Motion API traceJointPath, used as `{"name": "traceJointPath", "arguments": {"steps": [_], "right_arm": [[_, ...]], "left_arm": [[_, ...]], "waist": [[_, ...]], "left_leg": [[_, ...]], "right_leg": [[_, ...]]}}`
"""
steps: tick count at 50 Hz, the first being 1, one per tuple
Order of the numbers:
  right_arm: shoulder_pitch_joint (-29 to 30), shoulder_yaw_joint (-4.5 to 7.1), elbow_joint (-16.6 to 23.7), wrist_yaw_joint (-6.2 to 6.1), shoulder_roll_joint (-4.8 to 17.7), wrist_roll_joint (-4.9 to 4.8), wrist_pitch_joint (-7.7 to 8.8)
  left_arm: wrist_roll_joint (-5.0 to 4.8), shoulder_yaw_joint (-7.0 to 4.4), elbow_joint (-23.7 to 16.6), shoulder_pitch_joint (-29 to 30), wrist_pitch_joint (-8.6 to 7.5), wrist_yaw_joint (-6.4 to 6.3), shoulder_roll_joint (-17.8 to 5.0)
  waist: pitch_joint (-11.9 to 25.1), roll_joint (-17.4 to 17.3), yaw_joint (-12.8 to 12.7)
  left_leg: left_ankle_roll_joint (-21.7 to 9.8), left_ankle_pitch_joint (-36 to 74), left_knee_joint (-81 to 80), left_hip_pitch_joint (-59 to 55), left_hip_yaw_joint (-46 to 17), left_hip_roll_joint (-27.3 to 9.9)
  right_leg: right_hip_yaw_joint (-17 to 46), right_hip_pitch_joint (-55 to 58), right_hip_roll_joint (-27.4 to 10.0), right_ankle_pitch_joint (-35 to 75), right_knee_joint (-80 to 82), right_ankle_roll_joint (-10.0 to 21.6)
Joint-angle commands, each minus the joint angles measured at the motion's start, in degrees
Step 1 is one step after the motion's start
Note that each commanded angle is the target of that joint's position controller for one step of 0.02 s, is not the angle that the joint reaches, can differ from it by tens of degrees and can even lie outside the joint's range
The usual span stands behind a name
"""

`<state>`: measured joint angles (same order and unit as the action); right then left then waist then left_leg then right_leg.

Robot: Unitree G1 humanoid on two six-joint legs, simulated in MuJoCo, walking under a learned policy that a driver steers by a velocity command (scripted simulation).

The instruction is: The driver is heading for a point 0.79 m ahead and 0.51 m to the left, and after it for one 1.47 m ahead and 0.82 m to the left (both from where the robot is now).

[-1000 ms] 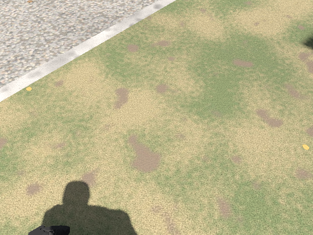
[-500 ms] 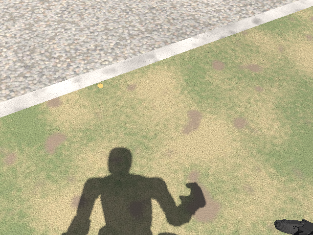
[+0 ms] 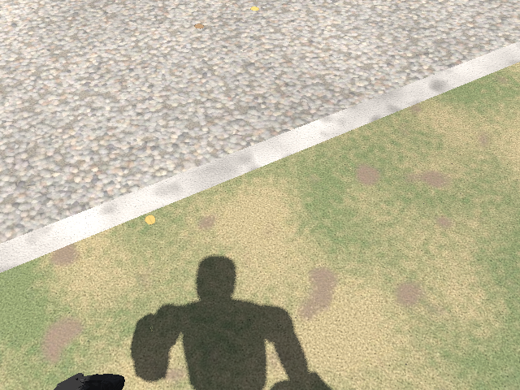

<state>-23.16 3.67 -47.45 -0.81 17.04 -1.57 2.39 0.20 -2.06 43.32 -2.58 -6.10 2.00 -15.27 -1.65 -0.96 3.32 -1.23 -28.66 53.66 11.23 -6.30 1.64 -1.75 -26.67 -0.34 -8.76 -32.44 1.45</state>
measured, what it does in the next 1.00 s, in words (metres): walks ahead, turning left: left foot, then right foot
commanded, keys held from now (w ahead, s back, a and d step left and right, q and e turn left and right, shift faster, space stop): w+q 1.00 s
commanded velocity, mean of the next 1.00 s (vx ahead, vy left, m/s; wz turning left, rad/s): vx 0.50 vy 0.00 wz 0.57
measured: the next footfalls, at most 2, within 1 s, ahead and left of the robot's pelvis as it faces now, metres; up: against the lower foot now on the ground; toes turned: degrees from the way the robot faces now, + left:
left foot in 0.46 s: +0.37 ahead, +0.19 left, +0.00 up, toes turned +18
right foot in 0.94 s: +0.72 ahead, +0.12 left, +0.00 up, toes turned +36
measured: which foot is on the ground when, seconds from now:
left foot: up 0.00-0.44, down 0.46-0.94, up 0.96-1.00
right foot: down 0.00-0.46, up 0.48-0.92, down 0.94-1.00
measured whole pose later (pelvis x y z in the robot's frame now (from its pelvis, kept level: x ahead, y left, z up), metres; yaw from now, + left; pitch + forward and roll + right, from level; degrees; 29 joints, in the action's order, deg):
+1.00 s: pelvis +0.54 +0.15 +0.00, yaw +34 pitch +2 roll -2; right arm -21.7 4.5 -43.1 -1.4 17.4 -1.5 1.2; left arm 0.4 -2.9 41.0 -2.1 -7.0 1.7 -16.0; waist -0.9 -1.1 3.8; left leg -2.7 -30.8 50.6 10.3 -12.4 5.0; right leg 0.1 -26.0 2.5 -7.4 -31.3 1.1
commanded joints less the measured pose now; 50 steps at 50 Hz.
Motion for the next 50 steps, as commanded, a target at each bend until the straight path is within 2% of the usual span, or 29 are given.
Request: {"name": "traceJointPath", "arguments": {"steps": [1, 2, 4, 7, 13, 17, 18, 20, 21, 22, 23, 24, 25, 26, 27, 28, 29, 30, 32, 35, 38, 40, 43, 45, 46, 47, 48, 49, 50], "right_arm": [[3.81, 1.61, 6.60, -0.39, 8.08, -0.96, 1.37], [5.49, 1.76, 7.00, -0.41, 7.35, -0.21, 1.08], [3.88, 1.89, 6.71, -0.13, 5.06, -0.30, -0.16], [5.93, 1.49, 8.09, -0.06, 2.66, 0.01, -1.57], [14.77, 0.71, 10.75, 1.95, 1.36, 0.27, -0.93], [20.68, 0.61, 13.39, 3.19, 1.71, 0.23, -1.09], [21.16, 0.80, 13.92, 3.41, 2.21, 0.31, -1.18], [19.15, 1.76, 14.25, 3.60, 4.12, 0.63, -1.46], [14.58, 2.74, 13.33, 3.52, 5.73, 0.63, -1.64], [5.57, 4.41, 10.79, 3.10, 8.27, 0.39, -1.79], [-4.49, 6.55, 8.02, 1.94, 13.17, -0.03, -2.39], [-1.28, 6.96, 8.85, 1.59, 19.40, -0.58, -1.81], [-1.95, 5.38, 11.01, 2.22, 14.70, -0.10, -0.50], [-0.12, 4.30, 10.28, 2.52, 11.31, 0.46, 0.61], [2.81, 3.79, 10.35, 2.50, 9.90, 0.41, 1.14], [6.81, 3.23, 10.93, 2.34, 8.19, 0.57, 1.18], [9.12, 2.62, 11.84, 2.05, 6.77, 1.21, 1.23], [9.91, 2.48, 12.23, 1.80, 6.61, 1.43, 1.28], [9.05, 2.68, 11.85, 1.12, 7.50, 0.99, 1.57], [6.40, 3.08, 10.69, -0.01, 8.93, 0.77, 1.42], [4.11, 3.18, 9.55, -0.40, 9.15, 0.57, 1.01], [2.17, 3.26, 8.45, -0.40, 9.22, 0.32, 0.86], [0.97, 3.13, 7.51, -0.71, 8.38, 0.08, 0.28], [1.55, 3.27, 7.44, -0.92, 8.50, 0.24, -0.26], [2.47, 3.01, 7.70, -0.88, 7.77, 0.27, -0.50], [3.01, 2.12, 8.33, -0.62, 5.47, 0.60, -0.46], [1.90, 0.88, 9.56, -0.55, 2.45, 1.83, -0.39], [-6.63, 0.29, 10.88, -0.45, 0.60, -0.59, 0.20], [-4.89, 1.32, 8.88, -0.68, 7.01, -1.13, 0.15]], "left_arm": [[0.08, -2.67, 0.64, -12.88, 0.34, -0.87, -8.15], [0.34, -2.21, 0.84, -10.19, 0.39, -0.93, -6.41], [0.80, -2.06, 1.26, -7.75, -0.13, -1.12, -5.22], [0.35, -2.88, 2.50, -7.57, -0.85, -1.35, -7.11], [0.08, -3.84, 3.79, -9.00, 0.08, -2.18, -9.98], [-1.05, -4.55, 5.15, -12.14, 1.49, -2.29, -11.96], [-1.41, -4.77, 5.38, -12.38, 1.93, -2.27, -12.51], [-2.13, -5.32, 5.27, -11.73, 2.73, -2.45, -14.15], [-2.50, -5.52, 5.10, -11.12, 3.21, -2.56, -14.74], [-2.63, -5.23, 4.81, -10.29, 3.62, -2.68, -14.05], [-0.91, -4.12, 4.00, -11.43, 3.46, -2.86, -11.29], [1.34, -1.41, 0.36, -15.73, 2.05, -2.32, -2.78], [-0.94, -1.89, -0.21, -10.28, -0.13, -1.64, -7.34], [-3.06, -2.67, -1.94, -5.09, -1.35, -1.23, -10.28], [-2.37, -2.39, -1.78, -4.86, -2.08, -1.49, -9.47], [-0.75, -2.64, -1.00, -5.27, -2.21, -1.89, -9.52], [-0.23, -2.98, -0.61, -6.42, -1.68, -1.83, -9.92], [-0.07, -3.10, -0.61, -6.90, -0.97, -1.69, -9.79], [0.57, -2.84, -0.94, -6.37, 0.15, -1.69, -8.19], [0.68, -2.10, -3.07, -0.04, 0.62, -1.73, -6.16], [0.10, -1.51, -4.83, 5.55, 0.29, -1.11, -4.97], [-0.41, -1.55, -6.03, 8.00, -0.05, -0.70, -5.45], [-0.56, -2.14, -6.77, 8.35, -0.70, -0.12, -7.27], [-0.63, -2.72, -6.29, 5.55, -1.22, -0.07, -8.41], [-0.48, -3.31, -5.11, 1.14, -1.51, -0.33, -9.11], [0.22, -4.20, -3.92, -5.50, -1.83, -0.67, -11.02], [0.70, -4.95, -3.14, -14.81, -1.68, -1.16, -14.33], [0.86, -5.71, -0.99, -17.76, -0.89, -0.63, -17.29], [-0.51, -4.33, -2.50, -15.27, -0.66, -0.45, -10.95]], "waist": [[8.75, 7.21, -8.34], [4.97, 6.55, -6.94], [2.88, 8.50, -4.24], [0.37, 6.08, -3.50], [-1.77, 4.05, -5.96], [-3.75, 3.56, -7.52], [-3.87, 3.72, -7.19], [-1.47, 5.21, -4.81], [1.50, 5.65, -1.85], [5.99, 4.44, 3.25], [11.19, -1.69, 7.01], [14.62, -17.00, -0.95], [20.73, -9.26, 3.04], [12.78, -5.88, 3.51], [8.86, -2.34, 1.19], [6.28, -0.66, -1.21], [5.47, -1.71, -3.11], [5.11, -2.25, -3.91], [4.14, -1.23, -4.27], [1.52, -1.37, -2.39], [0.20, -2.97, -0.08], [-0.21, -3.29, 0.91], [0.06, -4.12, 0.57], [0.70, -6.01, -1.03], [2.41, -6.46, -3.42], [7.83, -5.21, -6.65], [16.98, 2.47, -9.49], [21.71, 23.41, -4.82], [16.01, 14.17, -6.27]], "left_leg": [[-0.32, 4.29, 19.94, 32.02, -0.84, -5.05], [-0.25, 7.41, 17.20, 30.17, -0.64, -6.67], [-0.21, 10.54, 13.85, 24.52, -0.57, -8.79], [0.46, 13.63, 9.21, 26.23, 0.06, -9.73], [0.52, 29.06, -8.82, 25.39, 4.32, -8.94], [-1.07, 27.76, -15.71, 25.60, 6.97, -7.93], [-1.84, 25.55, -16.67, 25.30, 7.76, -7.28], [-3.98, 19.62, -17.40, 20.17, 10.66, -4.16], [-5.41, 17.57, -18.00, 13.82, 12.35, -1.75], [-7.40, 20.24, -21.35, 1.46, 13.35, 1.20], [-10.49, 19.79, -22.71, -16.12, 3.83, -2.97], [-20.66, 8.14, -29.47, -31.09, -28.91, -16.72], [-22.54, -0.03, -37.77, -32.98, -41.24, -20.48], [-19.55, 4.87, -38.88, -28.30, -33.58, -19.36], [-17.48, 11.10, -38.25, -20.81, -26.58, -16.90], [-15.91, 17.68, -38.32, -13.61, -21.08, -14.58], [-15.30, 22.49, -39.35, -8.95, -17.88, -12.95], [-15.42, 25.39, -40.44, -6.26, -16.70, -12.28], [-15.92, 30.93, -41.42, -2.51, -13.33, -11.18], [-14.22, 30.25, -41.83, 0.35, -9.64, -8.63], [-11.73, 25.05, -41.22, 2.68, -8.48, -6.74], [-11.13, 23.14, -40.01, 2.01, -10.43, -7.60], [-10.40, 22.72, -34.80, -3.40, -14.90, -9.40], [-9.64, 25.99, -31.15, -5.36, -17.41, -10.12], [-8.64, 29.22, -27.69, -4.86, -17.23, -8.67], [-6.78, 30.91, -18.53, -2.04, -14.75, -5.46], [-4.27, 18.17, -1.73, 6.52, -9.22, -1.00], [-0.92, -6.74, 15.04, 27.16, -4.56, 4.83], [-0.14, -3.55, 21.45, 32.89, -6.20, -0.20]], "right_leg": [[28.05, 34.17, -19.86, -13.72, 16.72, 9.04], [22.45, 27.46, -17.86, -7.93, 18.31, 8.68], [14.80, 20.53, -15.53, -2.07, 21.46, 8.02], [8.27, 18.15, -16.26, 4.22, 24.62, 9.37], [-4.04, 20.86, -14.34, 10.21, 25.86, 8.01], [-7.14, 27.31, -16.28, 12.02, 24.28, 6.78], [-7.81, 29.22, -16.81, 15.11, 22.77, 6.33], [-9.68, 31.83, -16.96, 32.27, 15.74, 5.16], [-10.83, 31.68, -16.31, 40.64, 8.22, 4.42], [-12.66, 27.71, -14.18, 42.55, -3.71, 2.75], [-12.89, 13.92, -11.66, 26.48, -21.67, -0.13], [-7.50, -11.32, 0.24, -23.88, -40.90, -3.60], [5.68, -17.48, 0.88, -26.08, -46.94, -2.71], [5.77, -22.11, -1.67, -20.02, -45.96, -1.29], [5.96, -19.71, -4.20, -14.86, -41.08, -0.46], [6.24, -15.60, -5.93, -11.61, -36.01, -0.81], [6.79, -11.66, -6.99, -9.25, -33.17, -1.11], [6.61, -9.60, -6.98, -8.06, -31.17, -1.75], [5.40, -8.49, -6.21, -5.51, -26.28, -3.60], [4.89, -8.90, -4.25, 4.67, -13.90, -5.53], [4.53, -4.58, -1.56, 13.65, -2.56, -5.65], [5.09, -2.86, -0.68, 15.42, 0.62, -5.18], [6.74, -2.52, -0.29, 11.62, 4.27, -3.66], [6.27, 0.86, 0.12, 5.90, 5.00, -2.08], [4.93, 6.92, 0.69, 5.64, 7.05, -0.79], [6.79, 18.49, -2.40, 5.92, 6.76, 1.64], [17.58, 34.52, -12.70, 3.19, 5.42, 4.78], [46.32, 48.98, -23.92, -11.68, 12.87, 13.80], [46.61, 45.19, -23.24, -23.09, 15.44, 12.11]]}}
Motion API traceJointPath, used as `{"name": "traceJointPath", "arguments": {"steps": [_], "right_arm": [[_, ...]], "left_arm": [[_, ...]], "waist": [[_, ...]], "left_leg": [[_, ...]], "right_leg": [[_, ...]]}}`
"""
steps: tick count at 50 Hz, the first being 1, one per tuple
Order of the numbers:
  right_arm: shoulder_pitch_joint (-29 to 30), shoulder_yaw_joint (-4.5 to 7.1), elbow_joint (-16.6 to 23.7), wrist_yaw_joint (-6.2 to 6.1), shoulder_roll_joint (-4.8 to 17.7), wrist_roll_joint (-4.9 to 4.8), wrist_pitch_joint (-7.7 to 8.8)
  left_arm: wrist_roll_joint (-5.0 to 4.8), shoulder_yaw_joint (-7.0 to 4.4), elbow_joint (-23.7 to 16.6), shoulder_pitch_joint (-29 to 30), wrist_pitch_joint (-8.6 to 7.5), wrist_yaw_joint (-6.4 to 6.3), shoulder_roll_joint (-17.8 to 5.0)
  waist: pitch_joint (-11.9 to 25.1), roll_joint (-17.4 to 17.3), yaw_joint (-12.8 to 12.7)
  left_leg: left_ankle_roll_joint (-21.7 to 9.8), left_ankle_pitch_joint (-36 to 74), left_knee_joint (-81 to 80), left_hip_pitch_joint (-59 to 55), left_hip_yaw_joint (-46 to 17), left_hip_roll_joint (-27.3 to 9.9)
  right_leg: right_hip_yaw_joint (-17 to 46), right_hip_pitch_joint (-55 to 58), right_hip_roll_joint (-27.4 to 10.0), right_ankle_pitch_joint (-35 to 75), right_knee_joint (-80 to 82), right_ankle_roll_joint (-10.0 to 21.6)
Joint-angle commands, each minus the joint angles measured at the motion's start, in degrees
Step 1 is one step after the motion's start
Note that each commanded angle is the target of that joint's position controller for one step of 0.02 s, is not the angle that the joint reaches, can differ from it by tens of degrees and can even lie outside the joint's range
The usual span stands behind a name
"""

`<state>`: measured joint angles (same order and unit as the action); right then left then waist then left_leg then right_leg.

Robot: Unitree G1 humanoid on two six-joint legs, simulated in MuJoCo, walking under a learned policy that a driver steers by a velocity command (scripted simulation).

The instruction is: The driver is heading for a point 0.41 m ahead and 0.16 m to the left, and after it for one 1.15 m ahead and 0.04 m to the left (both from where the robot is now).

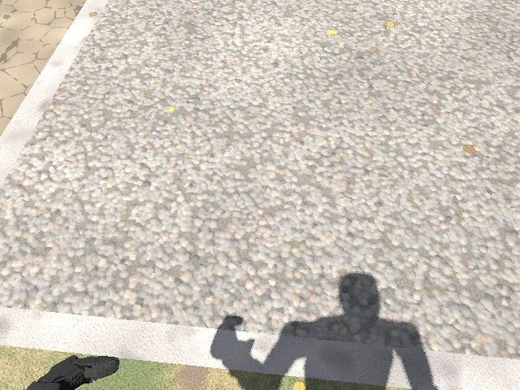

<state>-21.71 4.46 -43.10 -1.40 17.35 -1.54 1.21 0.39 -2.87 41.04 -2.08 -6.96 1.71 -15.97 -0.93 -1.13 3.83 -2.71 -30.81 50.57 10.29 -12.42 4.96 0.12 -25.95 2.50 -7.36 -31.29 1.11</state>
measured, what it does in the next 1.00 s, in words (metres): walks ahead, turning left: left foot, then right foot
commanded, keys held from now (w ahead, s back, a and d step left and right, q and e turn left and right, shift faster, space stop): w+q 0.40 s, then q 0.16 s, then e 0.44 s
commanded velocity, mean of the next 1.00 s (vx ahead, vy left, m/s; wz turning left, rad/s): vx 0.31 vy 0.00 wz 0.31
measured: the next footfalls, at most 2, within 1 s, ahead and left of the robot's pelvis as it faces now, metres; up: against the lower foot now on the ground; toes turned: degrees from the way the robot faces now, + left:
left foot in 0.46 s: +0.38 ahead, +0.19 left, +0.00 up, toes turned +20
right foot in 0.98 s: +0.50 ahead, +0.01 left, +0.00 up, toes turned +14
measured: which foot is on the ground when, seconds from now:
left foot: up 0.00-0.44, down 0.46-1.00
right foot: down 0.00-0.46, up 0.48-0.96, down 0.98-1.00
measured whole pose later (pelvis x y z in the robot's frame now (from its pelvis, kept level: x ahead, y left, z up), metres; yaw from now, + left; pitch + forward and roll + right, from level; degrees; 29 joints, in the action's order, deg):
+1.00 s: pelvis +0.41 +0.10 +0.01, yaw +16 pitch +2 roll +1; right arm -7.8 3.1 -44.1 -2.0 15.9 0.0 -1.0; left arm -0.5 -3.0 42.7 -10.3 0.2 1.1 -16.8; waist -1.4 -0.1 -0.9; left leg -2.3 -19.9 31.5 12.6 5.2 1.6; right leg -1.0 -19.8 -1.4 -14.2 -33.2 1.0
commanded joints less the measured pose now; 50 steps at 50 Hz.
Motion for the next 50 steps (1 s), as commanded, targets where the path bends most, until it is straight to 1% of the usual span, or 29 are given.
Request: {"name": "traceJointPath", "arguments": {"steps": [1, 2, 3, 4, 5, 7, 10, 15, 17, 19, 21, 22, 23, 24, 25, 26, 27, 28, 29, 30, 31, 35, 39, 40, 43, 46, 48, 49, 50], "right_arm": [[0.48, 1.32, 5.34, 0.03, 9.34, -0.64, 1.07], [3.48, 1.37, 5.83, -0.05, 8.74, -0.05, 0.84], [5.51, 1.50, 6.50, 0.14, 7.83, 0.52, 0.85], [5.06, 1.44, 6.67, 0.53, 6.56, 0.18, 0.67], [4.70, 1.25, 6.72, 0.74, 5.26, -0.19, 0.39], [6.16, 0.76, 7.75, 0.91, 3.33, -0.15, -0.11], [9.10, 0.30, 9.18, 1.35, 2.53, 0.19, -0.07], [17.30, -0.53, 11.07, 3.25, 1.27, 0.15, 0.82], [20.05, -0.58, 12.32, 3.90, 1.36, 0.00, 0.76], [20.74, -0.11, 13.32, 4.42, 2.46, 0.11, 0.61], [16.48, 1.31, 12.96, 4.48, 5.15, 0.72, 0.20], [8.66, 2.75, 10.96, 4.25, 7.55, 0.93, 0.11], [-0.35, 4.50, 8.61, 3.29, 10.89, 1.06, -0.20], [-0.20, 5.38, 8.72, 2.11, 17.87, 1.25, -0.34], [0.22, 4.61, 12.09, 2.44, 16.62, 1.42, 0.36], [2.31, 3.37, 12.20, 2.87, 12.65, 1.62, 0.83], [4.74, 2.83, 11.52, 2.90, 10.63, 0.88, 1.18], [7.63, 2.49, 11.45, 2.68, 9.28, 0.33, 1.16], [10.47, 1.78, 11.82, 2.32, 7.53, 0.72, 1.06], [12.19, 1.32, 12.05, 2.15, 6.88, 1.64, 1.01], [12.91, 1.09, 11.41, 2.05, 6.44, 2.10, 1.27], [14.08, -0.06, 7.56, 1.48, 4.61, 2.64, 2.07], [13.69, -0.22, 4.24, 1.19, 5.39, 3.90, 1.80], [13.57, -0.12, 3.49, 1.19, 5.85, 3.88, 1.59], [12.48, 0.67, 1.82, 0.68, 7.76, 2.69, 0.12], [12.32, 0.96, 1.51, -0.37, 7.69, 1.53, -1.55], [12.98, 1.15, 1.51, -1.11, 7.70, 0.68, -2.41], [11.57, 1.25, 1.21, -1.39, 7.37, 0.69, -2.36], [11.82, 0.99, 3.06, -1.41, 5.91, 2.33, -1.52]], "left_arm": [[-0.77, -2.69, -0.75, -13.25, 0.64, -0.55, -7.13], [-0.11, -2.30, -0.95, -10.57, 0.99, -0.67, -6.61], [0.17, -2.04, -0.39, -9.24, 1.17, -0.82, -5.65], [0.55, -1.81, -0.03, -8.84, 1.00, -1.04, -5.23], [0.36, -1.85, 0.43, -8.87, 0.75, -1.10, -4.98], [-0.21, -2.26, 1.49, -9.52, 0.29, -1.14, -5.97], [-0.23, -2.99, 2.48, -10.28, 0.35, -1.29, -8.12], [-0.67, -3.30, 3.70, -12.13, 1.45, -1.75, -9.94], [-1.22, -3.58, 4.52, -13.87, 2.10, -1.79, -10.97], [-1.89, -3.97, 4.92, -14.24, 2.85, -1.87, -12.24], [-2.44, -4.53, 4.56, -13.43, 3.77, -2.34, -14.10], [-2.72, -4.47, 4.06, -12.37, 4.28, -2.65, -14.06], [-2.34, -3.77, 3.47, -12.43, 4.14, -2.91, -12.43], [1.35, -1.26, 0.37, -17.92, 3.36, -2.29, -4.36], [0.52, -0.67, -0.12, -17.44, 1.87, -1.64, -6.77], [-1.61, -1.82, -1.23, -11.02, 1.35, -1.28, -10.86], [-1.79, -1.38, -2.21, -8.71, 1.17, -1.57, -9.93], [-0.70, -1.48, -1.41, -8.70, 1.46, -2.25, -9.60], [-0.35, -1.80, -0.68, -10.12, 2.28, -2.49, -10.37], [-0.56, -1.84, 0.06, -11.60, 3.24, -2.44, -10.33], [-0.55, -1.59, 0.94, -13.33, 3.98, -2.46, -9.12], [-0.15, -0.24, 2.15, -13.11, 5.21, -2.64, -4.82], [-1.00, -0.36, 1.55, -8.30, 5.56, -2.23, -5.81], [-1.11, -0.61, 1.00, -7.20, 5.73, -2.17, -6.48], [-0.96, -1.42, -1.18, -4.80, 6.32, -1.82, -8.00], [-1.06, -1.42, -2.33, -4.94, 6.82, -0.94, -6.75], [-1.26, -1.49, -2.02, -7.33, 6.57, -0.28, -6.05], [-0.95, -2.16, -1.96, -8.86, 6.34, -0.36, -8.04], [-0.34, -3.89, -2.29, -11.27, 6.19, -0.98, -14.53]], "waist": [[8.20, 8.67, -8.26], [4.41, 4.58, -7.21], [1.45, 4.38, -6.36], [0.94, 6.06, -5.18], [0.76, 7.15, -4.87], [-0.10, 6.58, -4.78], [-0.38, 5.12, -5.18], [-2.42, 4.21, -8.09], [-3.41, 4.23, -8.69], [-3.36, 4.82, -7.67], [-0.08, 6.69, -4.04], [3.84, 6.04, 0.50], [8.41, 3.44, 5.06], [14.13, -14.04, -1.30], [27.64, -12.03, 0.50], [23.03, -4.76, 2.46], [15.52, -2.03, 0.64], [10.34, 1.39, -1.54], [8.67, 0.47, -3.69], [8.03, -0.59, -5.09], [8.34, -0.87, -5.94], [8.50, -2.59, -6.32], [6.39, -3.15, -3.70], [5.33, -3.25, -3.25], [2.90, -3.51, -2.23], [2.56, -3.69, -2.34], [3.43, -3.20, -4.22], [4.98, -0.74, -4.69], [8.32, 10.42, -3.62]], "left_leg": [[1.63, 4.14, 24.95, 34.80, 1.91, -5.39], [1.90, 8.09, 23.53, 32.49, 3.56, -7.40], [1.92, 10.54, 20.71, 31.39, 3.63, -8.97], [1.74, 12.07, 18.91, 28.65, 3.92, -10.42], [1.78, 12.63, 17.42, 27.65, 4.80, -10.99], [2.17, 13.85, 14.40, 29.12, 5.85, -11.84], [2.91, 20.27, 7.24, 31.59, 6.51, -12.39], [2.05, 32.11, -8.22, 27.62, 11.56, -10.85], [1.16, 31.34, -11.79, 27.23, 12.88, -10.25], [-0.53, 27.10, -14.16, 25.44, 14.55, -8.71], [-2.88, 21.22, -15.09, 17.81, 17.77, -4.57], [-4.57, 23.73, -18.36, 7.78, 18.78, -1.89], [-6.81, 31.99, -21.85, -7.64, 15.36, -2.11], [-15.47, 49.46, -18.75, -30.17, -10.05, -18.61], [-24.18, 47.83, -25.55, -34.71, -31.14, -27.36], [-20.86, 51.20, -26.56, -30.42, -22.13, -24.56], [-18.13, 52.17, -26.66, -22.40, -14.59, -21.52], [-15.67, 51.89, -27.64, -14.23, -10.22, -18.88], [-14.76, 53.42, -29.11, -7.85, -6.84, -18.12], [-14.45, 55.36, -30.58, -2.71, -4.98, -17.65], [-14.63, 58.37, -31.37, 0.25, -2.91, -17.41], [-12.05, 59.53, -32.94, 4.22, 6.86, -14.22], [-10.53, 50.77, -34.85, 2.93, 9.10, -14.90], [-10.61, 48.76, -34.80, 1.77, 8.68, -15.75], [-11.35, 45.62, -32.12, -3.56, 6.25, -19.03], [-10.94, 47.88, -27.90, -7.95, 4.74, -21.18], [-8.01, 50.74, -22.80, -8.01, 7.07, -19.50], [-4.74, 48.33, -17.86, -5.97, 9.87, -16.36], [0.20, 37.21, -5.60, 3.48, 15.61, -9.24]], "right_leg": [[34.25, 37.10, -23.62, -22.14, 14.92, 9.93], [27.06, 29.88, -21.23, -14.33, 15.88, 8.78], [21.94, 24.94, -19.25, -8.21, 17.03, 8.66], [17.59, 21.85, -17.80, -4.57, 18.37, 8.09], [14.59, 20.59, -16.98, -2.52, 19.74, 8.25], [10.24, 19.87, -17.36, 2.04, 21.66, 9.38], [4.64, 21.68, -17.89, 8.54, 22.95, 10.18], [-5.33, 23.45, -16.16, 12.67, 23.10, 7.79], [-6.97, 26.35, -17.27, 14.11, 22.40, 7.15], [-8.72, 29.55, -18.32, 22.78, 19.32, 6.20], [-10.88, 31.30, -18.01, 43.47, 9.26, 4.84], [-12.18, 28.94, -16.48, 48.50, -1.59, 3.37], [-12.81, 19.43, -13.89, 40.09, -16.24, 0.44], [-11.80, -6.48, -4.93, -16.77, -38.57, -3.82], [1.76, -12.53, 0.28, -32.38, -51.61, -4.60], [5.62, -15.52, -3.34, -27.27, -51.60, -3.62], [4.61, -16.15, -5.31, -22.89, -46.90, -2.99], [4.20, -14.63, -7.19, -19.72, -42.35, -3.42], [4.08, -10.70, -8.73, -17.64, -39.53, -3.69], [3.57, -6.67, -8.90, -16.41, -38.38, -4.01], [2.75, -4.12, -8.76, -15.26, -36.55, -4.66], [2.09, 1.71, -9.11, -5.38, -21.77, -5.78], [2.33, 4.27, -8.48, 2.63, -11.86, -5.06], [2.40, 3.23, -8.18, 1.08, -10.99, -4.77], [1.80, -2.38, -7.44, -8.03, -10.86, -3.66], [-0.04, -3.74, -6.42, -12.82, -8.35, -2.43], [-2.07, 1.93, -4.60, -5.02, 1.07, -0.65], [0.68, 7.72, -5.16, 7.56, 5.74, 1.17], [13.37, 17.89, -13.59, 32.23, 4.92, 6.25]]}}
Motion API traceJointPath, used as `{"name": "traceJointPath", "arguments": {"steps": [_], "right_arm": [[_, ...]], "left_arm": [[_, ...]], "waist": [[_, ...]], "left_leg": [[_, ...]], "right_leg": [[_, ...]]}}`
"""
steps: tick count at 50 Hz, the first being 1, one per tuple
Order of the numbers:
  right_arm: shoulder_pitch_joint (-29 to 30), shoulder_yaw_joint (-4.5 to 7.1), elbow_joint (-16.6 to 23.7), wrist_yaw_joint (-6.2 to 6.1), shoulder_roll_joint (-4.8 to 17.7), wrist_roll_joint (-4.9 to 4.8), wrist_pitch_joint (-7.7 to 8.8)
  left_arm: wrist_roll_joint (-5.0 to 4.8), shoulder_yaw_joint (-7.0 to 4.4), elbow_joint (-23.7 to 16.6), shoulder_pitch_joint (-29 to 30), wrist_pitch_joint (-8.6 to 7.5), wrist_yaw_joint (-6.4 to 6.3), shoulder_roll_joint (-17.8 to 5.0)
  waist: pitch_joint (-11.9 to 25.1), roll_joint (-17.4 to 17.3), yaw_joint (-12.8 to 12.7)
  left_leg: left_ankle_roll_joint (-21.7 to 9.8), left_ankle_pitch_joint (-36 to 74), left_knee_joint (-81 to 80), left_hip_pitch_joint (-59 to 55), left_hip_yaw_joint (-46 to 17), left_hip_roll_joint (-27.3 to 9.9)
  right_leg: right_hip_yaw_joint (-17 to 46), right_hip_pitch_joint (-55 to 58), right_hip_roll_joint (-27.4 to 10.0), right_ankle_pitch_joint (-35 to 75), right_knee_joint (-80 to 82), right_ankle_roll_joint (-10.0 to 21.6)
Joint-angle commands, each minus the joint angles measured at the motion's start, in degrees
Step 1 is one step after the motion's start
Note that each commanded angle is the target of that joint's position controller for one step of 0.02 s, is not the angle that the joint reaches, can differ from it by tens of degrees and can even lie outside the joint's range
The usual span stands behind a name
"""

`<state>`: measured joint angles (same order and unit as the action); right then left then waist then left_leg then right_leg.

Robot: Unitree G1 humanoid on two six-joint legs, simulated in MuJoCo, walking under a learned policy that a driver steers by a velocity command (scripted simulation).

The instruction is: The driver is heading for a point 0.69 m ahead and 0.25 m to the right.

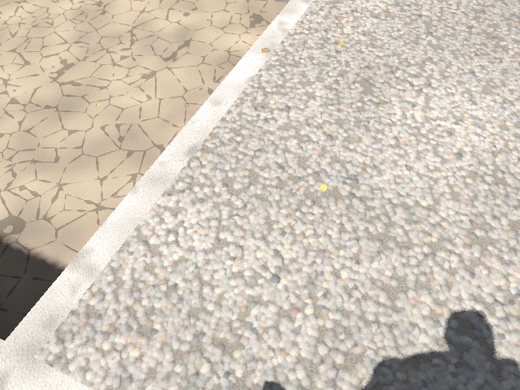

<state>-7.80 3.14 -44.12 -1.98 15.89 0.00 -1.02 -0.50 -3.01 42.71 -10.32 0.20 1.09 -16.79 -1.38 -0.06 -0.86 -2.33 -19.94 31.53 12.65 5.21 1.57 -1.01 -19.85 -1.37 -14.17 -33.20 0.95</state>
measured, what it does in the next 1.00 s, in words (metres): steps on the spot, turning right: left foot, then right foot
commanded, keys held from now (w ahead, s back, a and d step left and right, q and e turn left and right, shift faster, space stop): e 0.92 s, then no key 0.08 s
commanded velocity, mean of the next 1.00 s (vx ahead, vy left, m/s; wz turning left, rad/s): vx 0.01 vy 0.00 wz -0.54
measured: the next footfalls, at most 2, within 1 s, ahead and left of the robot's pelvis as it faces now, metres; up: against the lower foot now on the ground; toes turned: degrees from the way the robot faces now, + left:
left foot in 0.40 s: +0.12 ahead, +0.13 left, +0.00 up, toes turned -21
right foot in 0.84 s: +0.00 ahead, -0.11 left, +0.00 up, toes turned -33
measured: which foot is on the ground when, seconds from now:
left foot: down 0.00-0.00, up 0.02-0.38, down 0.40-0.84, up 0.86-1.00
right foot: down 0.00-0.40, up 0.42-0.82, down 0.84-1.00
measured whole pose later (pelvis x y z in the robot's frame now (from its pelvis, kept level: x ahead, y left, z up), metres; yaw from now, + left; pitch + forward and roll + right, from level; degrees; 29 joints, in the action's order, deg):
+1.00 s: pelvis +0.02 -0.01 +0.01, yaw -36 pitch +2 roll +1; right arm -6.7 5.2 -43.8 -1.7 19.8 0.2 -1.2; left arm 0.0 -3.6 34.8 -11.1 1.5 -0.4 -17.6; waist -3.9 -2.2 0.0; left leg 4.2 -24.8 63.7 29.6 -0.9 -1.2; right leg 2.6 -15.5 1.7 -13.3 -27.3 2.5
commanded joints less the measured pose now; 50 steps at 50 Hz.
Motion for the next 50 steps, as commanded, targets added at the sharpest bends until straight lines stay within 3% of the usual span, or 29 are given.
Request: {"name": "traceJointPath", "arguments": {"steps": [1, 2, 3, 4, 5, 8, 12, 16, 19, 20, 21, 22, 23, 25, 26, 29, 32, 34, 37, 40, 41, 42, 43, 44, 45, 47, 48, 50], "right_arm": [[2.31, 1.82, 5.86, -0.56, 6.01, 2.24, 1.28], [2.78, 1.83, 5.47, 0.06, 6.15, 1.62, 1.52], [2.57, 2.06, 5.07, 0.39, 6.37, 0.14, 1.38], [2.56, 2.11, 4.56, 0.19, 6.10, -0.26, 1.08], [2.99, 2.42, 4.53, -0.18, 6.90, 0.00, 0.79], [2.80, 2.05, 4.50, -0.29, 5.27, -0.37, 0.77], [3.00, 1.85, 4.05, 0.05, 5.17, -0.53, 0.99], [2.67, 2.26, 4.01, 0.93, 6.39, -0.69, 1.67], [-1.43, 3.06, 2.61, 1.47, 7.37, -0.60, 2.68], [-2.84, 3.91, 2.67, 1.12, 10.64, 0.19, 2.66], [-0.85, 4.64, 3.47, 0.60, 15.22, 1.24, 2.04], [-1.37, 4.25, 3.74, 0.89, 13.50, 2.84, 2.19], [1.20, 3.22, 4.76, 0.79, 10.18, 2.47, 2.48], [4.88, 2.36, 5.29, 0.36, 7.20, 0.77, 2.38], [4.68, 2.12, 5.05, 0.00, 7.08, 0.37, 2.23], [0.86, 2.20, 4.07, -0.96, 7.75, 0.84, 1.42], [-0.80, 2.90, 3.77, -0.99, 9.76, 0.76, 0.96], [0.17, 3.43, 4.04, -0.47, 11.18, 0.52, 0.76], [0.76, 3.86, 3.98, 0.46, 12.26, -0.07, 0.65], [2.01, 4.05, 3.55, 0.93, 12.63, -1.60, 0.75], [0.39, 3.73, 2.63, 1.04, 11.20, -1.89, 0.89], [-2.46, 3.08, 1.84, 1.31, 8.54, -0.60, 1.07], [-1.27, 1.54, 4.57, 1.47, 4.76, 2.89, 1.07], [3.82, 2.44, 6.26, 0.81, 7.79, 1.49, 1.20], [4.72, 3.06, 6.22, 0.48, 9.50, -0.13, 0.92], [2.98, 3.55, 4.44, -0.16, 9.99, 0.04, 0.51], [1.75, 3.62, 3.99, -0.17, 10.03, 0.42, 0.38], [0.01, 3.30, 3.28, 0.21, 8.72, 0.07, 0.45]], "left_arm": [[0.98, -4.26, -3.61, -6.62, -0.78, -0.66, -15.13], [1.23, -3.12, -3.63, -8.27, -1.09, -0.91, -11.53], [0.86, -3.18, -4.10, -5.53, -1.38, -1.22, -10.83], [0.05, -3.29, -4.74, -3.12, -1.29, -1.54, -10.36], [-0.68, -3.17, -5.37, -0.92, -0.86, -1.97, -9.97], [-0.29, -3.63, -6.25, -0.26, 0.59, -2.79, -10.78], [-0.48, -4.28, -7.13, 0.25, 1.60, -3.40, -11.90], [-0.51, -4.28, -7.92, 1.65, 2.26, -3.12, -11.66], [-1.14, -3.80, -8.78, 3.81, 2.68, -3.37, -10.38], [-0.53, -3.10, -8.88, 1.89, 2.58, -3.36, -8.15], [0.15, -2.30, -9.41, -1.89, 2.13, -3.11, -5.14], [0.43, -3.55, -9.71, -1.93, 1.50, -3.07, -9.41], [-0.23, -4.78, -8.45, -2.37, 1.55, -3.02, -12.77], [-0.34, -5.03, -6.50, -3.28, 2.69, -3.30, -11.57], [-0.38, -4.66, -6.74, -2.90, 3.04, -3.17, -10.19], [-1.13, -3.60, -9.29, 1.02, 2.91, -2.63, -7.55], [-0.75, -2.87, -10.98, 3.11, 2.81, -2.01, -6.44], [-0.54, -2.47, -11.55, 3.17, 2.90, -1.49, -5.97], [-0.64, -2.73, -11.82, 2.06, 3.36, -0.85, -6.81], [-0.66, -3.20, -11.17, -1.31, 3.82, -0.11, -6.70], [-0.48, -3.75, -10.33, -3.50, 3.81, -0.33, -7.52], [-0.56, -5.00, -10.12, -5.76, 3.63, -1.00, -11.31], [-0.09, -5.84, -12.23, -5.76, 3.14, -1.89, -17.52], [2.01, -5.31, -12.51, -7.52, 1.52, -0.94, -15.94], [1.98, -4.72, -11.96, -5.04, 0.33, -0.66, -14.29], [0.19, -3.66, -11.97, 0.69, -0.06, -1.45, -10.67], [0.03, -3.12, -12.25, 2.12, 0.09, -1.86, -9.96], [0.65, -2.45, -12.19, 1.98, 0.18, -2.38, -8.80]], "waist": [[10.14, 17.14, -2.18], [13.86, 11.21, -3.41], [11.69, 7.62, -2.11], [9.94, 4.66, -1.21], [8.48, 3.50, -0.44], [8.75, 6.88, 0.50], [9.52, 8.33, 0.01], [8.13, 10.69, -0.26], [7.09, 10.17, 2.25], [7.99, 4.76, 1.41], [6.54, -11.38, -2.22], [6.54, -14.46, -0.53], [4.87, -9.39, -1.07], [2.61, -7.02, -1.59], [1.97, -7.47, -0.97], [2.42, -9.17, 1.66], [4.39, -9.37, 3.24], [4.83, -9.75, 3.27], [4.81, -10.21, 2.89], [4.74, -9.29, 0.29], [5.22, -7.26, -0.48], [6.25, 2.28, -0.20], [6.13, 19.43, 1.25], [10.57, 13.89, -3.79], [7.18, 9.75, -2.28], [4.57, 6.78, 0.44], [4.90, 7.09, 1.28], [6.94, 7.25, 1.74]], "left_leg": [[4.35, -11.70, 26.41, 17.78, -1.93, 3.90], [4.54, -19.91, 34.38, 20.99, -9.52, 2.49], [4.72, -16.80, 37.25, 23.58, -10.63, 0.95], [5.10, -13.36, 35.79, 25.22, -10.45, -0.04], [5.66, -10.04, 32.44, 25.14, -10.66, -1.07], [7.53, -5.09, 23.46, 19.68, -9.30, 0.36], [8.24, -0.48, 13.76, 13.19, -9.63, 1.24], [7.24, 0.73, 5.70, 8.56, -10.06, 1.78], [4.88, 11.60, -10.29, -0.41, -9.37, 0.63], [1.82, 14.08, -12.59, -6.58, -15.99, -7.64], [-5.74, 26.50, -13.64, -10.18, -29.69, -19.50], [-13.22, 27.95, -14.97, -6.04, -36.98, -26.09], [-13.14, 25.12, -14.77, -4.12, -31.91, -23.44], [-8.60, 19.67, -13.93, -3.40, -21.46, -16.59], [-8.69, 21.72, -13.87, -3.63, -19.02, -15.77], [-9.93, 24.94, -14.19, -8.08, -14.26, -15.06], [-10.96, 27.44, -13.59, -12.04, -12.94, -17.47], [-10.92, 28.58, -13.54, -10.20, -10.76, -18.11], [-10.37, 29.99, -12.35, -8.22, -8.52, -18.88], [-7.20, 28.00, -7.36, -6.60, -6.10, -18.84], [-4.17, 23.46, -3.08, -3.70, -3.80, -17.08], [0.93, 12.10, 7.81, 5.17, 1.29, -12.96], [6.71, -18.79, 25.20, 22.60, 2.89, -4.50], [6.96, -21.03, 35.01, 24.28, -6.65, -1.94], [6.28, -16.30, 37.96, 25.15, -8.46, -3.33], [5.89, -7.35, 35.13, 25.14, -9.28, -4.79], [6.46, -4.34, 35.02, 22.65, -8.79, -4.27], [7.22, -0.79, 33.58, 19.22, -8.00, -3.41]], "right_leg": [[29.26, 20.94, -19.62, 55.39, 9.09, 17.76], [29.14, 23.75, -19.94, 52.08, 9.61, 19.55], [24.77, 23.12, -17.25, 48.25, 8.96, 17.17], [21.79, 21.73, -14.66, 44.01, 9.05, 14.63], [20.35, 19.86, -13.28, 40.17, 9.80, 13.04], [18.87, 16.27, -10.19, 38.36, 10.52, 12.05], [20.07, 12.54, -8.86, 32.42, 10.47, 11.21], [24.77, 9.97, -7.92, 23.95, 10.17, 10.25], [26.48, 6.74, -4.58, 14.20, 6.87, 6.52], [23.64, 1.40, -1.40, 2.95, 0.92, 3.64], [12.97, -9.67, 8.43, -17.84, -10.81, -0.10], [10.46, -12.95, 6.60, -24.69, -24.37, -2.49], [11.17, -12.94, 4.33, -20.73, -31.06, -3.21], [9.49, -14.04, 3.30, -13.62, -35.44, -4.80], [8.80, -14.79, 3.16, -11.46, -36.98, -5.63], [5.15, -16.19, 1.90, -8.50, -31.02, -7.02], [3.78, -13.99, -0.35, -9.18, -22.83, -7.44], [1.78, -9.23, -1.13, -9.35, -17.48, -6.79], [-1.13, -3.56, -0.53, -8.42, -10.56, -5.24], [-3.29, 3.58, 0.75, -0.86, 2.59, -1.82], [-2.81, 9.16, 1.97, 4.62, 8.43, 0.08], [6.10, 18.52, -3.17, 19.63, 11.65, 3.08], [27.27, 25.14, -18.50, 43.63, 9.73, 12.25], [31.57, 20.02, -22.16, 38.21, 12.56, 20.67], [26.21, 17.74, -18.45, 31.67, 13.70, 18.42], [19.61, 15.23, -12.85, 24.36, 13.52, 12.48], [17.66, 13.38, -11.62, 26.93, 13.42, 11.95], [15.54, 13.22, -10.48, 28.96, 13.44, 12.07]]}}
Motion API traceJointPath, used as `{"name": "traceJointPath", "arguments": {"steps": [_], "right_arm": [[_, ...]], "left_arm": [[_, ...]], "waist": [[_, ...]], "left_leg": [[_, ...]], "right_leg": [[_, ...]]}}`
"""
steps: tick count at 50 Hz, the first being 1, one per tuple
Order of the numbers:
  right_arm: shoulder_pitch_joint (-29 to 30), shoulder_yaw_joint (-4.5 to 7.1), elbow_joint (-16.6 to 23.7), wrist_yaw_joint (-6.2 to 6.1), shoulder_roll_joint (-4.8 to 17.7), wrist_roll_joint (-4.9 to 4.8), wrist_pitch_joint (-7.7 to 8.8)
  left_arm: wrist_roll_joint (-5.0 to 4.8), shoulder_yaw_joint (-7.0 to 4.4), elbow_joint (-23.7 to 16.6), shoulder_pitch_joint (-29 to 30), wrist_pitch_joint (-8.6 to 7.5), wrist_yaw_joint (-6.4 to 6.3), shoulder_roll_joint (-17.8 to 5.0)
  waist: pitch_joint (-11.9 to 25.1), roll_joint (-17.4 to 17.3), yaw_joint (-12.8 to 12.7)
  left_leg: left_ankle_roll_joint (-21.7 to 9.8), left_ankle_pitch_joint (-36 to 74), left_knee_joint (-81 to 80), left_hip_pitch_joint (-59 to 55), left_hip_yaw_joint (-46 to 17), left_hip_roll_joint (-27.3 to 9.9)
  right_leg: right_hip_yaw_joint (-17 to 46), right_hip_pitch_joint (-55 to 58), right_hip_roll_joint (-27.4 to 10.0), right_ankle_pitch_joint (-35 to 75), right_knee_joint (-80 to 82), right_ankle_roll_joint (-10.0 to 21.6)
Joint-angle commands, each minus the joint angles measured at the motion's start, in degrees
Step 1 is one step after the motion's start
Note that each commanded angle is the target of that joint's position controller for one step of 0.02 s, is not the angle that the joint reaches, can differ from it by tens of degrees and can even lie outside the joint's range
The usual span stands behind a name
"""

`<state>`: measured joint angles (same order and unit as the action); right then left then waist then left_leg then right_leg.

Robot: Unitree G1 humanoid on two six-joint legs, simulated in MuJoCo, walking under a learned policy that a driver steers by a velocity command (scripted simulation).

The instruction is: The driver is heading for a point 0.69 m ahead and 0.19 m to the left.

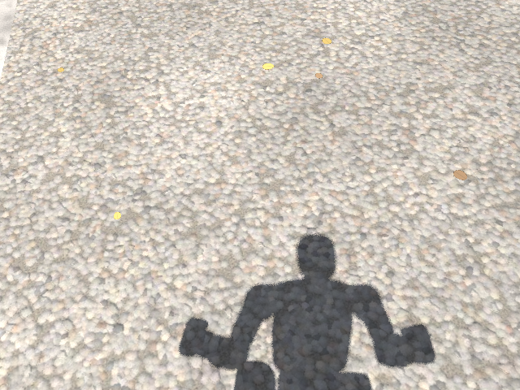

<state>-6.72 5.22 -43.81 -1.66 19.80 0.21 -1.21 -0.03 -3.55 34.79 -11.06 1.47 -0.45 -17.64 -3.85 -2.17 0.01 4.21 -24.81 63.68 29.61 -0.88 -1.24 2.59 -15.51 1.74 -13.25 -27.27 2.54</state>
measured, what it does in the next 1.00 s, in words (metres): steps on the spot: left foot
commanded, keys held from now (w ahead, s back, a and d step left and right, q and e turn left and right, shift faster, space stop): no key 0.72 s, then w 0.28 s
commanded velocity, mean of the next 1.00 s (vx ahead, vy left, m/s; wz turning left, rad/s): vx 0.06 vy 0.00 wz -0.10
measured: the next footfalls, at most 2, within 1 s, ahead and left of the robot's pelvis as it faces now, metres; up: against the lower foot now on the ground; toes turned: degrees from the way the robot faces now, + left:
left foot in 0.26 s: +0.06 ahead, +0.15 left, +0.00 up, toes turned -4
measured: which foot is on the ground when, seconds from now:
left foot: up 0.00-0.24, down 0.26-1.00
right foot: down 0.00-1.00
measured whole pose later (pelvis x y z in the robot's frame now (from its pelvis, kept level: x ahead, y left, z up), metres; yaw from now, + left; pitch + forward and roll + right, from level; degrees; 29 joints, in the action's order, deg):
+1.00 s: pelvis +0.07 +0.01 -0.01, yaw -3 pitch +0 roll +0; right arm -16.6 2.3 -53.6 -0.8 16.9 -1.7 1.5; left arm -1.2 -3.4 49.3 -14.8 -3.9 0.0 -15.5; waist -0.4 -1.5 0.9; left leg -0.4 -19.2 26.7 7.4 -1.3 -0.9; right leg -1.4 -13.9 -0.2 -17.6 -30.4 2.0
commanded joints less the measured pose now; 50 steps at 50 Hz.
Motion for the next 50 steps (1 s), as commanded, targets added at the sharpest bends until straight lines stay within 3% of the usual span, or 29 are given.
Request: {"name": "traceJointPath", "arguments": {"steps": [1, 4, 8, 11, 12, 13, 14, 15, 16, 17, 20, 27, 36, 38, 39, 41, 42, 43, 45, 46, 48, 49, 50], "right_arm": [[-1.08, 0.93, 2.91, -0.04, 4.12, -0.37, 0.61], [0.64, -0.01, 3.38, 0.21, 2.53, -0.30, 0.58], [0.91, -0.26, 3.60, 0.72, 3.06, -0.56, 0.75], [-1.01, -0.51, 3.00, 1.10, 2.26, -0.53, 1.33], [-2.33, -0.80, 2.55, 1.34, 1.68, -0.04, 1.72], [-3.04, -0.79, 2.58, 1.25, 3.07, 0.79, 2.08], [-3.03, 0.04, 3.02, 0.90, 7.70, 1.13, 2.15], [-0.46, -0.53, 2.17, 1.14, 5.72, 0.81, 2.14], [1.63, -1.29, 2.98, 1.54, 2.59, 0.56, 2.35], [1.61, -1.46, 2.80, 1.67, 2.23, 0.69, 2.61], [-0.47, -1.77, 1.58, 1.61, 2.76, 0.57, 3.68], [-0.94, -2.55, 0.14, 0.99, 1.93, 0.27, 3.25], [-0.72, -3.09, -3.38, 1.34, 1.37, 0.14, 3.16], [-1.74, -2.95, -4.74, 1.19, 1.90, -0.10, 2.86], [-2.34, -2.43, -5.09, 1.02, 3.43, -0.54, 2.60], [-5.64, -1.73, -6.13, 0.60, 5.93, -1.11, 2.65], [-6.63, -1.37, -6.46, 0.35, 6.82, -1.13, 2.97], [-7.11, -1.17, -6.58, 0.17, 7.00, -0.90, 3.47], [-6.41, -1.02, -6.17, 0.28, 6.60, -1.21, 4.12], [-4.95, -0.96, -5.73, 0.39, 6.56, -1.75, 4.11], [-1.40, -0.90, -4.98, 0.64, 6.63, -2.58, 3.60], [-2.20, -1.17, -5.16, 0.74, 5.50, -2.19, 3.41], [-2.05, -1.96, -5.05, 0.95, 3.04, -1.67, 3.64]], "left_arm": [[0.28, -1.74, -4.01, 2.47, -1.13, -0.98, -7.60], [0.36, -1.66, -3.08, 1.93, -0.91, -1.20, -7.84], [0.70, -1.51, -1.86, 2.27, -0.54, -0.49, -8.34], [0.11, -0.58, -0.69, 3.94, -0.56, -0.01, -6.60], [-0.21, -0.09, 0.05, 3.71, -0.69, 0.05, -5.47], [0.48, 0.51, 0.85, 1.61, -1.20, 0.08, -3.89], [1.70, 0.52, 1.19, -1.61, -1.79, 0.34, -3.73], [1.69, 0.70, 1.62, -2.66, -1.85, 0.23, -2.57], [1.92, 0.52, 2.12, -0.18, -1.64, 0.03, -4.17], [1.51, 0.06, 2.10, 1.93, -1.31, -0.16, -5.23], [1.10, 0.08, 2.51, 1.91, -0.30, -0.54, -4.39], [0.81, -0.08, 5.53, 0.14, -0.73, -0.94, -3.18], [0.67, -0.43, 9.57, -1.66, -0.69, -1.82, -3.49], [0.39, -0.37, 11.04, -2.84, -0.55, -2.05, -2.87], [0.09, -0.47, 11.23, -2.83, -0.70, -2.11, -2.83], [-0.55, -0.34, 9.67, -0.38, -2.12, -1.94, -2.19], [-1.07, -0.27, 8.80, 1.55, -3.21, -1.67, -2.13], [-1.40, -0.42, 8.44, 2.54, -4.14, -1.28, -2.48], [-1.62, -0.54, 8.56, 2.05, -5.41, -0.31, -2.80], [-1.65, -0.48, 9.04, 1.28, -5.88, 0.15, -2.54], [-1.21, -0.69, 12.50, -4.36, -6.46, 0.73, -1.52], [-0.91, -1.19, 14.91, -8.57, -6.30, 0.76, -1.80], [-1.07, -1.74, 16.40, -13.16, -6.06, 0.60, -2.64]], "waist": [[9.60, 9.33, 0.66], [8.73, 9.97, -0.61], [6.58, 10.88, -1.75], [5.98, 9.86, -0.06], [5.93, 8.49, 1.24], [7.26, 5.85, 0.63], [8.33, -2.00, -2.57], [8.96, -7.38, -4.27], [7.23, -5.63, -2.70], [6.15, -4.18, -1.38], [5.24, -2.76, -0.59], [4.82, 1.67, 0.16], [4.19, 2.38, -0.02], [4.47, 0.66, 0.12], [2.68, -1.48, 0.62], [-2.00, -7.08, 1.87], [-4.68, -8.00, 2.47], [-5.67, -7.64, 2.76], [-3.93, -6.64, 2.23], [-3.00, -6.06, 1.34], [0.02, -4.83, -2.30], [1.91, -3.54, -3.63], [3.39, -0.70, -5.47]], "left_leg": [[0.93, 4.83, -1.58, 1.66, -1.79, -0.63], [1.18, 5.55, -11.93, -1.33, -1.83, -1.12], [0.52, 3.78, -21.20, -8.17, -1.00, -0.76], [-0.77, 8.68, -32.72, -14.30, -0.15, -0.17], [-1.67, 17.06, -41.26, -19.05, -0.14, -0.23], [-2.92, 25.68, -43.15, -24.56, -3.89, -3.43], [-5.85, 36.92, -40.55, -27.18, -8.68, -9.35], [-9.90, 29.05, -40.76, -20.97, -9.86, -10.24], [-9.52, 20.86, -41.70, -18.07, -8.84, -7.93], [-7.80, 17.64, -41.60, -17.64, -7.02, -5.97], [-5.92, 17.23, -40.65, -17.66, -5.18, -4.26], [-6.23, 18.45, -39.22, -19.16, -4.13, -3.04], [-6.47, 18.91, -40.09, -19.06, -3.62, -2.05], [-7.46, 4.46, -41.96, -18.86, -4.04, -1.42], [-9.22, -6.58, -43.82, -18.20, -6.60, -2.47], [-15.19, -22.48, -51.87, -18.39, -20.09, -11.84], [-17.89, -23.37, -54.62, -17.14, -26.14, -16.11], [-19.15, -20.56, -55.52, -17.58, -28.37, -17.90], [-18.53, -13.30, -55.25, -21.17, -25.97, -17.84], [-17.16, -9.50, -54.84, -20.58, -22.11, -15.98], [-14.21, -1.71, -51.22, -13.24, -12.18, -10.12], [-13.09, 0.08, -47.28, -9.84, -9.19, -7.76], [-11.25, 1.84, -40.66, -5.88, -6.11, -5.46]], "right_leg": [[11.40, 9.48, -13.23, 27.48, 7.48, 10.45], [11.70, 9.58, -12.89, 22.50, 7.32, 10.27], [13.89, 5.17, -13.13, 15.88, 7.25, 11.00], [14.98, 3.58, -12.04, 14.46, 5.13, 9.56], [14.46, 2.14, -10.76, 12.89, 4.42, 7.54], [13.63, 0.20, -8.60, 8.89, 3.36, 4.46], [9.26, -1.93, -3.81, 1.56, -0.53, 1.45], [5.05, 2.20, -1.35, -3.37, 0.61, -1.12], [4.81, 4.37, -1.77, -1.33, 1.31, -2.25], [4.89, 3.84, -1.64, 0.72, 0.85, -1.96], [6.02, 3.90, -2.31, 5.23, 1.18, -1.14], [6.07, 3.72, -2.46, 8.51, 1.69, -2.12], [5.93, 5.83, -2.83, 10.50, 2.32, -2.95], [3.30, 4.99, -0.52, -1.53, 0.74, -2.65], [1.20, 1.45, 1.20, -10.11, -2.18, -2.29], [-2.38, -8.12, 1.30, -14.36, -10.80, -2.11], [-1.91, -10.94, -0.83, -13.58, -14.32, -1.71], [-0.56, -13.53, -2.69, -14.52, -17.44, -1.22], [-0.10, -15.13, -4.89, -17.02, -17.10, -0.18], [-0.98, -11.60, -5.02, -15.33, -12.59, 0.21], [-5.89, 5.16, -1.59, -1.11, -0.82, -0.03], [-7.21, 12.84, 0.60, 2.26, 0.40, -0.92], [-4.17, 19.07, -1.02, 0.75, 1.59, -0.54]]}}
